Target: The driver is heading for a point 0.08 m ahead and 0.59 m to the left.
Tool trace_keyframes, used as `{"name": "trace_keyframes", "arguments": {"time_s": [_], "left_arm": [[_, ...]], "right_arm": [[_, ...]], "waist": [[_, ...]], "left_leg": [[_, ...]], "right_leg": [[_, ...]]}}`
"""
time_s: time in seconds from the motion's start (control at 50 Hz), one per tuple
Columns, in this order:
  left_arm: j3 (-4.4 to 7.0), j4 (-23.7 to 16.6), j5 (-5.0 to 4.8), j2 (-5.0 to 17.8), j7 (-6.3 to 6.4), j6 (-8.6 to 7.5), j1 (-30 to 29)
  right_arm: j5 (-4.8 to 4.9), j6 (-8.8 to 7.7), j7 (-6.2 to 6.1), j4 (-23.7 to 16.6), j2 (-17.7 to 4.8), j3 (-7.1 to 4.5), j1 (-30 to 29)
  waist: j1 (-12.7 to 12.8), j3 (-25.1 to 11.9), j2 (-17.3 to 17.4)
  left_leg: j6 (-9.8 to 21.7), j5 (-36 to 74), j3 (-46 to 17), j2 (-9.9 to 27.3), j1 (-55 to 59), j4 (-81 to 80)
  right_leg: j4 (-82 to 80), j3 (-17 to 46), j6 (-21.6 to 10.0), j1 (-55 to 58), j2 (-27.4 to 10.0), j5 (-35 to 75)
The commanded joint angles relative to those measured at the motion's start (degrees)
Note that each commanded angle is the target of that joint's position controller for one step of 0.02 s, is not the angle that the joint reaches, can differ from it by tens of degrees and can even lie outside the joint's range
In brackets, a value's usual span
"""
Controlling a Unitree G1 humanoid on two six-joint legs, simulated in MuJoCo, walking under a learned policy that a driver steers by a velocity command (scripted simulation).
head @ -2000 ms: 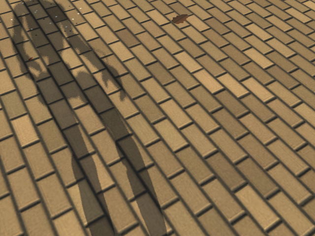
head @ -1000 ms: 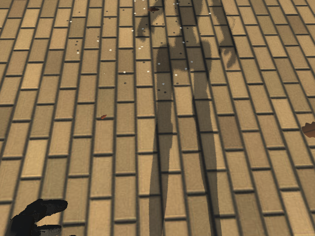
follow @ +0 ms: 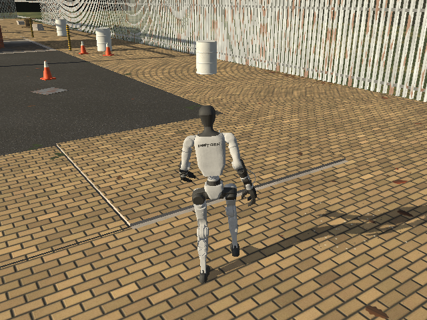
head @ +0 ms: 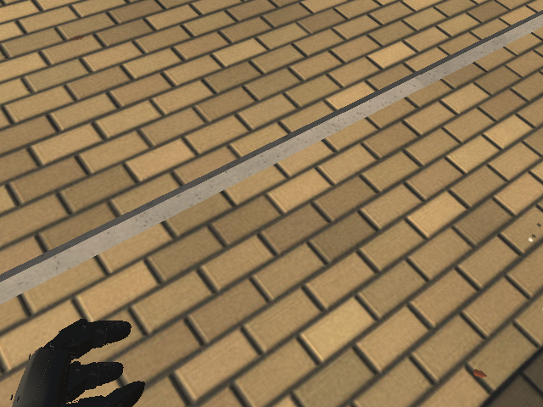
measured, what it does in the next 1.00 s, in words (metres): walks ahead, turning left: right foot, then left foot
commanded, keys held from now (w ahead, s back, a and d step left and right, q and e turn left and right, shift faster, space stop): q+shift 0.44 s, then w+q+shift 0.56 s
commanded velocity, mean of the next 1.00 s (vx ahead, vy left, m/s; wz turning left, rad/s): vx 0.43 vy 0.00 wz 1.00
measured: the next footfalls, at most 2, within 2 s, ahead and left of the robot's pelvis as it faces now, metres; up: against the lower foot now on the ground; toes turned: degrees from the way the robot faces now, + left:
right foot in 0.16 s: +0.34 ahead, -0.06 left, +0.00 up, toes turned +17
left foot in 0.64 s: +0.15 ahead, +0.13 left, +0.00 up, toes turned +41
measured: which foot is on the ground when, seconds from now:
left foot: down 0.00-0.16, up 0.18-0.62, down 0.64-1.00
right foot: up 0.00-0.14, down 0.16-0.62, up 0.64-1.00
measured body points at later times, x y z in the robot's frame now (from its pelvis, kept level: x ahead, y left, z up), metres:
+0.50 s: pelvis +0.18 +0.00 +0.00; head +0.22 +0.06 +0.44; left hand +0.17 +0.33 -0.12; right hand +0.49 -0.16 -0.07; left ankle +0.16 +0.14 -0.69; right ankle +0.30 -0.07 -0.74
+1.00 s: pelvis +0.35 +0.19 -0.02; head +0.34 +0.26 +0.43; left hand +0.36 +0.57 -0.06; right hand +0.55 -0.01 -0.11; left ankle +0.12 +0.10 -0.74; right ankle +0.59 +0.24 -0.72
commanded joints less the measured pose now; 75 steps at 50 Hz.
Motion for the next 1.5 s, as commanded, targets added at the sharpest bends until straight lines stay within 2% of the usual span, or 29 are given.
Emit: {"name": "trace_keyframes", "arguments": {"time_s": [0.02,0.14,0.16,0.18,0.2,0.26,0.32,0.44,0.52,0.6,0.62,0.64,0.66,0.68,0.74,0.92,1.02,1.04,1.06,1.08,1.1,1.14,1.18,1.22,1.34,1.42,1.46,1.48,1.5], "left_arm": [[0.63,-5.4,-0.2,1.4,-0.57,-0.15,-8.6],[3.67,-3.5,-0.73,7.9,1.11,0.21,2.4],[3.6,-2.2,0.34,8.6,1.74,0.41,10.8],[2.59,-2.2,1.11,9.4,2.15,0.87,11.8],[2.8,-1.8,1.35,8.9,1.61,1.58,11.0],[1.09,-4.7,-0.08,1.7,3.01,3.79,1.6],[2.32,-1.5,0.57,4.7,3.55,3.95,0.5],[3.9,1.3,0.18,8.9,3.72,4.45,0.8],[5.36,2.4,-2.82,13.0,2.72,4.09,0.6],[4.67,2.8,-3.04,10.1,2.38,4.46,-2.7],[3.75,3.0,-2.31,6.5,2.12,4.76,-2.8],[2.01,1.5,-1.62,1.2,1.23,4.62,-5.1],[1.53,-3.1,-3.4,1.5,0.61,2.77,-5.8],[2.38,-4.2,-4.28,6.9,-0.09,0.75,-8.5],[3.11,-1.3,-1.35,8.8,-0.28,-1.28,-6.2],[1.76,-5.0,-2.66,2.8,-2.19,-1.79,-16.5],[4.9,-2.7,-3.89,9.2,-0.55,-2.22,-1.0],[5.77,0.1,-3.91,11.2,0.57,-1.62,14.3],[5.77,1.9,-2.06,14.4,1.27,-0.84,27.3],[5.46,2.5,-0.61,15.4,-0.18,-1.04,25.1],[4.1,1.0,-1.27,8.6,0.16,-0.52,18.9],[3.49,3.8,-0.78,6.1,1.48,0.62,17.9],[2.45,6.2,0.65,3.8,1.73,0.2,16.0],[1.7,8.3,-0.84,1.8,1.38,-0.33,15.2],[2.76,10.5,-2.13,8.9,1.64,-0.77,17.4],[3.05,12.4,-2.12,14.8,1.83,0.36,23.7],[2.56,12.6,-1.33,16.2,2.59,1.55,21.9],[0.91,11.0,-0.08,11.2,3.12,1.24,22.8],[-1.76,8.6,-1.36,1.4,2.36,-0.34,31.7]], "right_arm": [[0.88,0.57,-2.45,-3.5,-13.0,-4.59,-4.0],[1.1,0.95,-2.98,-4.5,-12.5,-5.58,-9.7],[0.61,0.74,-2.2,-5.8,-9.3,-4.52,-10.5],[-2.15,0.94,-1.27,-5.8,-1.2,-2.3,-1.1],[0.67,1.52,-0.58,-5.3,-8.2,-3.14,10.1],[0.78,4.29,-1.14,-5.5,-16.0,-5.76,-4.5],[0.94,4.83,-1.44,-8.2,-10.3,-4.55,-7.8],[0.27,4.62,-0.12,-10.1,-10.0,-3.95,-13.0],[0.86,4.39,1.62,-7.6,-12.8,-4.95,-10.4],[1.39,3.99,1.92,1.0,-11.9,-5.52,0.7],[1.7,3.4,1.43,4.7,-12.4,-6.15,7.4],[1.08,1.94,1.42,4.4,-14.5,-6.04,9.9],[0.35,-1.18,2.37,-1.2,-18.4,-5.52,1.7],[-0.04,-3.23,2.88,-3.3,-16.9,-5.36,-3.5],[0.23,-3.52,1.52,-3.4,-13.3,-3.74,-5.1],[1.11,-1.93,-1.63,0.2,-9.9,-2.83,3.9],[0.25,-1.03,-1.55,-1.1,-11.1,-3.64,-1.1],[-1.12,-1.09,-1.02,-3.3,-11.0,-3.33,-5.2],[-2.64,-1.97,-0.46,-5.1,-3.2,-1.38,-2.6],[3.08,-3.07,-0.28,-7.0,-1.5,-0.2,5.2],[4.75,-2.99,-0.41,-5.5,-7.6,-1.37,-0.6],[1.4,-3.11,0.12,-6.5,-8.4,-1.39,-11.2],[1.11,-2.39,1.0,-7.4,-5.5,-1.22,-12.6],[2.03,-1.32,1.34,-8.2,-2.2,-0.21,-13.9],[0.03,-2.0,3.69,-11.7,-4.0,0.83,-23.6],[0.32,-2.56,4.4,-13.6,-7.7,-0.97,-25.9],[1.06,-1.55,3.39,-8.1,-13.8,-4.75,-4.1],[1.54,-0.69,2.25,-4.1,-17.9,-6.18,5.8],[-0.43,-1.55,2.26,-4.6,-23.7,-6.09,2.4]], "waist": [[1.7,-3.3,7.2],[7.9,-11.5,10.1],[11.1,-19.5,7.6],[4.8,-25.4,-7.9],[0.5,-34.3,-18.3],[2.6,-15.4,0.5],[1.7,-7.1,-2.7],[2.7,-10.0,-2.6],[0.6,-10.0,-6.0],[-5.4,-6.6,0.5],[-7.3,-3.6,9.0],[-6.6,3.6,19.9],[-1.1,3.3,19.3],[-0.6,4.6,10.8],[1.8,3.2,7.2],[-2.6,4.0,11.6],[6.4,-4.8,15.6],[14.4,-15.1,14.7],[15.4,-29.1,-0.9],[8.8,-36.0,-29.5],[10.3,-21.7,-21.7],[10.4,-9.0,-2.8],[6.5,-3.5,-2.3],[4.7,0.5,-2.0],[3.6,7.0,3.2],[1.3,1.8,-1.9],[-11.7,-10.3,-5.1],[-13.0,-15.8,1.8],[-1.5,-24.6,22.6]], "left_leg": [[1.7,41.1,-7.3,5.0,-6.9,-4.6],[-3.6,42.0,-15.4,2.7,-2.3,11.6],[-5.1,30.2,-14.7,0.1,-6.0,25.4],[-6.8,-24.4,-10.1,-6.2,-18.9,42.2],[-8.2,-23.4,-9.6,-4.1,-26.1,56.0],[-11.6,-8.2,-1.8,3.6,-26.5,55.9],[-10.5,-6.4,2.0,6.9,-23.0,45.7],[-8.3,2.1,4.1,11.0,-20.5,32.5],[-4.0,1.5,9.6,9.5,-11.1,23.6],[0.8,-1.6,17.4,5.3,2.7,9.7],[3.7,-5.2,13.0,4.5,8.8,4.3],[9.2,-11.6,-8.9,13.5,12.2,0.5],[17.8,-22.9,-39.2,21.5,10.6,-12.4],[17.1,-25.0,-39.8,24.4,9.4,-18.6],[11.8,-14.0,-26.5,18.7,6.7,-16.4],[6.8,5.0,-15.5,11.7,-1.1,-13.9],[3.3,35.8,-15.8,10.4,-1.5,1.6],[1.2,36.7,-14.1,7.1,-11.0,18.4],[-0.3,7.9,-11.3,1.7,-27.0,40.1],[-1.9,-11.1,-8.8,-0.2,-38.3,55.8],[-2.0,-5.8,-5.6,4.8,-44.7,59.4],[-1.5,-0.9,-1.3,8.9,-41.2,56.4],[-0.9,0.0,-2.1,11.7,-35.1,51.6],[-0.8,-2.9,-2.2,12.4,-36.4,47.9],[-1.2,16.5,4.1,10.0,-33.3,26.4],[2.0,12.1,11.7,2.1,-20.1,18.1],[4.7,12.9,12.7,-1.6,8.5,12.8],[4.3,9.0,0.8,4.7,28.5,15.4],[11.3,-9.7,-35.0,19.6,34.3,0.9]], "right_leg": [[-15.9,-5.4,-0.2,11.3,7.9,12.3],[-26.6,0.8,-2.6,31.4,4.9,17.0],[-24.2,6.0,-6.0,45.8,-2.7,22.4],[-15.4,17.1,-9.7,60.6,-17.2,54.3],[-21.7,39.8,-21.0,65.4,-30.2,38.6],[-29.2,17.0,-15.9,40.7,-17.0,13.8],[-34.2,5.7,-15.5,27.0,-13.5,12.1],[-37.5,-1.3,-17.1,29.5,-18.7,7.8],[-42.5,-4.1,-12.1,25.0,-18.5,-22.4],[-31.0,-10.7,-7.1,20.4,-14.9,-32.8],[-13.6,-14.8,-4.8,13.3,-9.8,-33.3],[12.5,-13.8,-2.4,-6.9,-5.2,-31.4],[19.1,-2.2,-1.9,-21.6,1.6,-28.8],[17.5,2.4,-3.1,-23.1,-1.3,-21.2],[6.6,2.8,-1.4,-13.4,-2.8,-5.8],[-16.7,-0.4,1.2,4.9,3.2,8.5],[-19.8,-2.0,-1.3,29.2,3.5,0.0],[-15.4,1.5,-3.6,49.9,-1.3,-2.3],[-14.1,18.0,-7.4,73.4,-13.8,-22.5],[-32.5,52.5,-14.3,77.2,-25.2,-43.0],[-35.8,47.0,-12.6,68.3,-23.0,-47.6],[-34.3,27.3,-11.3,51.0,-18.8,-25.0],[-36.2,18.5,-11.9,39.1,-16.1,-14.5],[-39.3,13.2,-12.4,34.9,-16.4,-11.0],[-48.5,-5.0,-11.2,29.9,-13.8,1.6],[-39.1,-10.1,-10.0,40.2,-16.0,45.9],[-13.0,-11.9,-7.7,34.2,-14.6,60.6],[9.1,-9.9,-5.2,18.2,-10.7,27.0],[30.7,-2.5,-3.6,4.3,0.4,-23.2]]}}
Keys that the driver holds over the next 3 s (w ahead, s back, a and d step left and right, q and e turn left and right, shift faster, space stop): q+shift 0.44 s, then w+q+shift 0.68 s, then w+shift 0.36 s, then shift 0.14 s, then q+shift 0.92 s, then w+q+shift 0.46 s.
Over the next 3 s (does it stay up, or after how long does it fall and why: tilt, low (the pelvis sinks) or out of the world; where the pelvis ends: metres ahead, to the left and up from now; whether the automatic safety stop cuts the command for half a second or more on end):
stays up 0.47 1.11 -0.01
